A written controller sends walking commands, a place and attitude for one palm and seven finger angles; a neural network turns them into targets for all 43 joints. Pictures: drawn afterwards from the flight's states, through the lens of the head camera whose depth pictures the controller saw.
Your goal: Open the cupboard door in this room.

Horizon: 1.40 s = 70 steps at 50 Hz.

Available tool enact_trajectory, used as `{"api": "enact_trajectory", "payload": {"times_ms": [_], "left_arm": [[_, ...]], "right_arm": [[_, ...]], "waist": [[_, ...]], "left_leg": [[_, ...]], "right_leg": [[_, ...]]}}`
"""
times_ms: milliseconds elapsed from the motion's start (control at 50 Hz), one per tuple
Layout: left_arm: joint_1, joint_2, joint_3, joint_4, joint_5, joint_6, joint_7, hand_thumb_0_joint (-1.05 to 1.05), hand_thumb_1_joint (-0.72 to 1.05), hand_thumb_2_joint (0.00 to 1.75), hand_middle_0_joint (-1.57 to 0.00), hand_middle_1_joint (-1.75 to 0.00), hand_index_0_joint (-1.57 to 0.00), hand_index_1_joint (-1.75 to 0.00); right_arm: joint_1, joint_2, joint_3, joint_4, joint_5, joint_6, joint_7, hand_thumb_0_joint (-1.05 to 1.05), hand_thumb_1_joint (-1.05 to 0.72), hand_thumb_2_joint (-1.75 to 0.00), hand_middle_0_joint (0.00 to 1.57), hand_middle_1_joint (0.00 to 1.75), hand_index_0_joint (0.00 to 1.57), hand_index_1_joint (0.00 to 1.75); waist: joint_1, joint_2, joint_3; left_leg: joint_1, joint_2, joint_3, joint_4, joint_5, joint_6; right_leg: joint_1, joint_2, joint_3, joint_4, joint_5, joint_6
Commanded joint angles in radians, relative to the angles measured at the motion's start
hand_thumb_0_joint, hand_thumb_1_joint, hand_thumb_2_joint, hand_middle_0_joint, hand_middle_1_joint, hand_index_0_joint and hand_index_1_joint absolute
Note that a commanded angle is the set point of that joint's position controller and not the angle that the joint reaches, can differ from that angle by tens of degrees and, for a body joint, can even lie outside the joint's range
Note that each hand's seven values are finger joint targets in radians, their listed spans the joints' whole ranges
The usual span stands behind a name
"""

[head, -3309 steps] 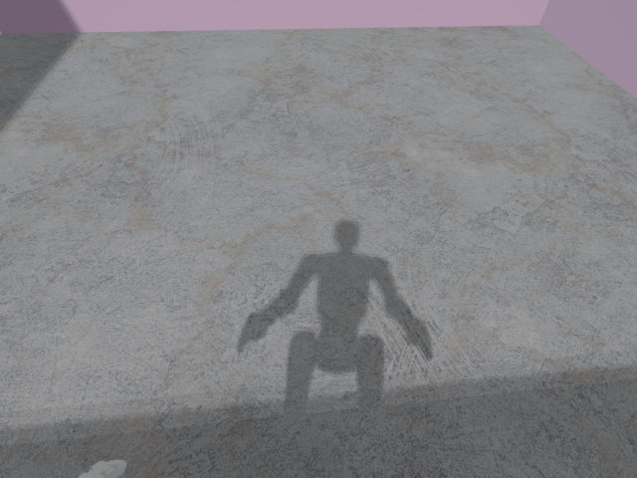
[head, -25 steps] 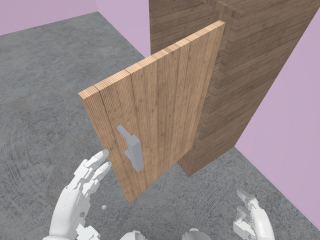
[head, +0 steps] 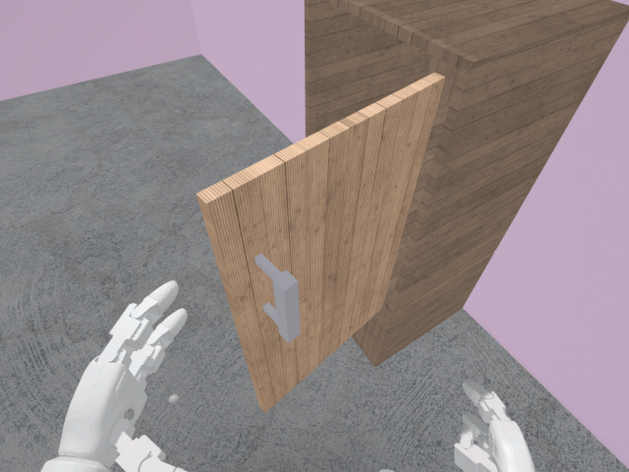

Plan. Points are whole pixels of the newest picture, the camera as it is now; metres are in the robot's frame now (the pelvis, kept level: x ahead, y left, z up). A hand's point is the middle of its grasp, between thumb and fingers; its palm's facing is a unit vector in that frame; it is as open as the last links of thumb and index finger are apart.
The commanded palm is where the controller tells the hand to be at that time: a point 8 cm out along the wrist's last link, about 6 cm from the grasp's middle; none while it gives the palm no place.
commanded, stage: draw the hand back to the body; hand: left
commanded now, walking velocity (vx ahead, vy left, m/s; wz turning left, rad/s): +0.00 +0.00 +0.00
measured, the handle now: (277, 299) +0.31 +0.07 +0.07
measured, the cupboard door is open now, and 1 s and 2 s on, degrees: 100 100 100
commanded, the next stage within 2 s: step back with the hand held close in 1.28 s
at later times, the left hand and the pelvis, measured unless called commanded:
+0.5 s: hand (84, 357) +0.19 +0.22 +0.15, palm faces +0.29 -0.89 -0.36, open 13.9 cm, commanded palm +0.15 +0.27 +0.18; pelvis +0.02 +0.01 +0.05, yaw +0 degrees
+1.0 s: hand (6, 286) +0.21 +0.26 +0.23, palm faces +0.49 -0.78 -0.39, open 8.1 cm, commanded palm +0.17 +0.29 +0.24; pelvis +0.03 -0.01 +0.07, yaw +0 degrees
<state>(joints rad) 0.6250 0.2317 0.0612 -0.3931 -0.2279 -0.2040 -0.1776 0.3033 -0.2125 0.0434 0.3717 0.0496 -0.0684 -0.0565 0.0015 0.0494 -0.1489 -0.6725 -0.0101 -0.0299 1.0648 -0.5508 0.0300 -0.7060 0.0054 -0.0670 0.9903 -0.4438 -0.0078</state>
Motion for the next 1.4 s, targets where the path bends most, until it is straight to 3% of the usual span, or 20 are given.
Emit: {"api": "enact_trajectory", "payload": {"times_ms": [0,80,140,180,200,220,240,320,400,600,640,700,780,880,960,1100,1160,1300,1340,1380], "left_arm": [[-0.032,0.102,0.076,-0.241,-0.035,-0.049,-0.023,0.00,-0.50,0.30,-0.15,-0.30,-0.15,-0.30],[-0.036,0.115,0.100,-0.269,-0.042,-0.033,-0.029,0.00,-0.50,0.30,-0.15,-0.30,-0.15,-0.30],[-0.044,0.132,0.140,-0.255,-0.053,-0.004,-0.033,0.00,-0.40,0.34,-0.15,-0.30,-0.15,-0.30],[-0.049,0.145,0.160,-0.267,-0.061,0.015,-0.044,0.00,-0.32,0.37,-0.16,-0.30,-0.16,-0.30],[-0.045,0.286,0.210,-0.343,0.096,0.055,0.114,0.00,-0.29,0.39,-0.16,-0.30,-0.16,-0.30],[-0.003,0.171,0.136,-0.363,0.112,0.085,0.178,0.00,-0.26,0.40,-0.16,-0.30,-0.16,-0.30],[0.024,0.140,0.112,-0.315,0.135,0.112,0.220,0.00,-0.22,0.42,-0.16,-0.30,-0.16,-0.30],[0.002,0.169,0.126,-0.342,0.177,0.134,0.289,0.00,-0.08,0.48,-0.16,-0.30,-0.16,-0.30],[-0.063,0.205,0.174,-0.302,0.188,0.135,0.317,0.00,0.06,0.54,-0.17,-0.30,-0.17,-0.30],[-0.137,0.249,0.273,-0.275,0.184,0.108,0.325,0.00,0.41,0.69,-0.18,-0.30,-0.18,-0.30],[-0.145,0.245,0.290,-0.249,0.177,0.107,0.322,0.00,0.48,0.72,-0.19,-0.30,-0.19,-0.30],[-0.182,0.268,0.325,-0.261,0.176,0.096,0.320,0.00,0.58,0.76,-0.19,-0.30,-0.19,-0.30],[-0.200,0.287,0.370,-0.252,0.169,0.086,0.318,0.00,0.73,0.82,-0.19,-0.30,-0.19,-0.30],[-0.260,0.314,0.421,-0.215,0.159,0.076,0.319,0.00,0.90,0.90,-0.20,-0.30,-0.20,-0.30],[-0.231,0.260,0.368,-0.183,0.157,0.076,0.305,0.00,0.90,0.90,-0.20,-0.30,-0.20,-0.30],[-0.252,0.311,0.404,-0.212,0.162,0.066,0.312,0.00,0.90,0.90,-0.20,-0.30,-0.20,-0.30],[-0.256,0.302,0.400,-0.215,0.162,0.064,0.314,0.00,0.90,0.90,-0.20,-0.30,-0.20,-0.30],[-0.251,0.289,0.388,-0.185,0.162,0.060,0.312,0.00,0.90,0.90,-0.20,-0.30,-0.20,-0.30],[-0.241,0.285,0.388,-0.161,0.159,0.061,0.310,0.00,0.90,0.90,-0.20,-0.30,-0.20,-0.30],[-0.339,0.304,0.385,-0.242,0.161,0.047,0.311,0.00,0.90,0.90,-0.20,-0.30,-0.20,-0.30]], "right_arm": [[-0.096,-0.131,-0.054,-0.173,0.000,-0.081,-0.010,0.00,-0.90,-0.90,0.20,0.30,0.20,0.30],[-0.093,-0.129,-0.048,-0.159,0.006,-0.105,-0.008,0.00,-0.90,-0.90,0.20,0.30,0.20,0.30],[-0.098,-0.130,-0.048,-0.144,0.008,-0.116,-0.010,0.00,-0.90,-0.90,0.20,0.30,0.20,0.30],[-0.104,-0.132,-0.046,-0.137,0.011,-0.124,-0.011,0.00,-0.90,-0.90,0.20,0.30,0.20,0.30],[-0.099,-0.117,-0.051,-0.151,-0.005,-0.108,-0.042,0.00,-0.90,-0.90,0.20,0.30,0.20,0.30],[-0.098,-0.099,-0.039,-0.154,-0.013,-0.104,-0.049,0.00,-0.90,-0.90,0.20,0.30,0.20,0.30],[-0.085,-0.094,-0.036,-0.127,-0.015,-0.096,-0.049,0.00,-0.90,-0.90,0.20,0.30,0.20,0.30],[-0.100,-0.109,-0.037,-0.094,-0.025,-0.092,-0.049,0.00,-0.90,-0.90,0.20,0.30,0.20,0.30],[-0.126,-0.116,-0.033,-0.054,-0.031,-0.097,-0.056,0.00,-0.90,-0.90,0.20,0.30,0.20,0.30],[-0.183,-0.115,-0.032,0.024,-0.039,-0.122,-0.050,0.00,-0.90,-0.90,0.20,0.30,0.20,0.30],[-0.189,-0.112,-0.033,0.037,-0.040,-0.117,-0.046,0.00,-0.90,-0.90,0.20,0.30,0.20,0.30],[-0.202,-0.115,-0.036,0.051,-0.042,-0.118,-0.041,0.00,-0.90,-0.90,0.20,0.30,0.20,0.30],[-0.210,-0.111,-0.042,0.066,-0.044,-0.114,-0.037,0.00,-0.90,-0.90,0.20,0.30,0.20,0.30],[-0.225,-0.108,-0.047,0.085,-0.042,-0.104,-0.036,0.00,-0.90,-0.90,0.20,0.30,0.20,0.30],[-0.231,-0.114,-0.056,0.090,-0.040,-0.094,-0.030,0.00,-0.90,-0.90,0.20,0.30,0.20,0.30],[-0.244,-0.112,-0.058,0.094,-0.043,-0.097,-0.035,0.00,-0.90,-0.90,0.20,0.30,0.20,0.30],[-0.246,-0.103,-0.055,0.099,-0.042,-0.102,-0.036,0.00,-0.90,-0.90,0.20,0.30,0.20,0.30],[-0.249,-0.107,-0.058,0.109,-0.042,-0.110,-0.033,0.00,-0.90,-0.90,0.20,0.30,0.20,0.30],[-0.252,-0.105,-0.060,0.110,-0.042,-0.107,-0.034,0.00,-0.90,-0.90,0.20,0.30,0.20,0.30],[-0.261,-0.107,-0.060,0.106,-0.041,-0.113,-0.034,0.00,-0.90,-0.90,0.20,0.30,0.20,0.30]], "waist": [[-0.004,-0.019,-0.054],[0.006,0.032,-0.053],[0.008,-0.006,-0.042],[0.013,0.018,-0.046],[0.073,0.024,-0.075],[0.043,0.036,-0.019],[0.036,0.057,0.026],[0.032,0.016,0.010],[0.035,0.002,0.056],[0.058,0.030,0.062],[0.058,-0.002,0.086],[0.064,0.040,0.080],[0.067,0.008,0.078],[0.066,0.001,0.104],[0.063,0.010,0.106],[0.071,-0.005,0.087],[0.068,0.030,0.101],[0.068,0.023,0.117],[0.068,-0.024,0.137],[0.061,0.002,0.102]], "left_leg": [[0.029,-0.001,-0.034,-0.242,0.185,-0.019],[0.081,0.004,-0.045,-0.277,0.232,-0.030],[0.089,0.005,-0.041,-0.289,0.235,-0.027],[0.112,0.005,-0.042,-0.303,0.263,-0.030],[0.108,0.019,-0.036,-0.364,0.271,-0.026],[0.118,0.014,-0.032,-0.377,0.279,-0.030],[0.128,0.022,-0.030,-0.389,0.287,-0.032],[0.227,0.032,-0.029,-0.423,0.425,-0.030],[0.281,0.030,-0.024,-0.490,0.381,-0.026],[0.415,0.029,-0.013,-0.607,0.505,-0.031],[0.425,0.030,-0.007,-0.625,0.507,-0.030],[0.451,0.031,-0.003,-0.645,0.540,-0.032],[0.480,0.029,0.011,-0.659,0.577,-0.027],[0.495,0.024,0.025,-0.679,0.514,-0.018],[0.517,0.024,0.034,-0.683,0.526,-0.011],[0.525,0.019,0.034,-0.690,0.513,-0.009],[0.533,0.016,0.040,-0.693,0.492,-0.009],[0.533,0.017,0.035,-0.703,0.482,-0.009],[0.531,0.018,0.037,-0.705,0.457,-0.005],[0.552,0.013,0.040,-0.701,0.450,-0.001]], "right_leg": [[0.156,0.019,0.003,-0.179,0.079,-0.017],[0.175,0.022,-0.014,-0.181,0.124,-0.019],[0.203,0.022,-0.015,-0.206,0.131,-0.015],[0.224,0.021,-0.016,-0.216,0.158,-0.017],[0.295,-0.002,0.041,-0.254,0.156,-0.033],[0.287,-0.006,0.035,-0.272,0.161,-0.031],[0.292,-0.011,0.026,-0.284,0.160,-0.028],[0.362,-0.012,0.019,-0.335,0.247,-0.022],[0.419,-0.014,0.021,-0.404,0.236,-0.022],[0.573,-0.017,0.021,-0.502,0.332,-0.023],[0.582,-0.014,0.021,-0.521,0.344,-0.020],[0.614,-0.015,0.024,-0.541,0.368,-0.022],[0.637,-0.015,0.028,-0.562,0.419,-0.018],[0.640,-0.014,0.037,-0.598,0.396,-0.015],[0.643,-0.017,0.043,-0.611,0.407,-0.010],[0.669,-0.016,0.050,-0.625,0.404,-0.013],[0.655,-0.017,0.055,-0.636,0.388,-0.011],[0.656,-0.016,0.056,-0.648,0.369,-0.012],[0.639,-0.013,0.059,-0.660,0.340,-0.006],[0.644,-0.017,0.067,-0.668,0.333,-0.005]]}}
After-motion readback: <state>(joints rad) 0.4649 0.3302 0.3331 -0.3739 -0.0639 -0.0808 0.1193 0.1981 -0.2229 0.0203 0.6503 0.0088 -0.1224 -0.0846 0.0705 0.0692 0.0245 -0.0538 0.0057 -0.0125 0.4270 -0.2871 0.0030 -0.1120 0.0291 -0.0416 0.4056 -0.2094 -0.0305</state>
